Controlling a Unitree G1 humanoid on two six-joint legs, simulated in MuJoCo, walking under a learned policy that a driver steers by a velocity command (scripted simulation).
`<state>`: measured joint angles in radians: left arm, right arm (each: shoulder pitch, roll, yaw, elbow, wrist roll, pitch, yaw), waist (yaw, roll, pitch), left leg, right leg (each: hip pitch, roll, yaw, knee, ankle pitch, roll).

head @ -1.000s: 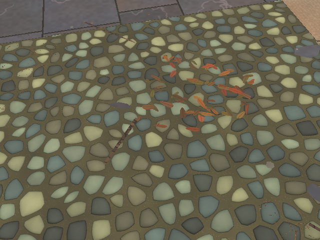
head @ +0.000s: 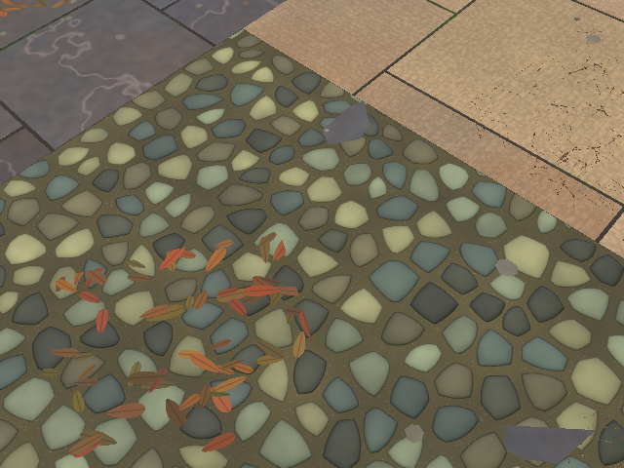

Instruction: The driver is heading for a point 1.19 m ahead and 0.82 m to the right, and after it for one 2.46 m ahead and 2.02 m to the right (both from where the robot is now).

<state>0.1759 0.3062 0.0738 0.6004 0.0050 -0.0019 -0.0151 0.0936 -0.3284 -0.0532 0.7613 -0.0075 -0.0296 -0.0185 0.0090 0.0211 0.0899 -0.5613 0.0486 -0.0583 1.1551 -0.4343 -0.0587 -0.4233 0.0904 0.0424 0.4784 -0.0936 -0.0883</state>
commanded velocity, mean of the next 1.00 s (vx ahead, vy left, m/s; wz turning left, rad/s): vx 0.20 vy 0.00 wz -0.60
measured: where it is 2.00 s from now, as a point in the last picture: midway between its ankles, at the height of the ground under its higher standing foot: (474, 465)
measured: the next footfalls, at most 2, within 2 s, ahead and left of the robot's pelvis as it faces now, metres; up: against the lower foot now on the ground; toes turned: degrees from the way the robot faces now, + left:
left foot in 0.28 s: +0.16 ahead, +0.16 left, +0.00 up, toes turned -16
right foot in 0.70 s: +0.08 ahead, -0.11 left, +0.00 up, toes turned -28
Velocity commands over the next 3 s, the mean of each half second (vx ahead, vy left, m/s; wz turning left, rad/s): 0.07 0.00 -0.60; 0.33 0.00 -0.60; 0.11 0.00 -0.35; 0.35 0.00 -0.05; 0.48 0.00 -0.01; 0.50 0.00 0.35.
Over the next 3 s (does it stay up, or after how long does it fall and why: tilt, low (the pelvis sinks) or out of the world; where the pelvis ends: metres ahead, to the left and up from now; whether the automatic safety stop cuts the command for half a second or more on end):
stays up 0.86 -0.59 0.01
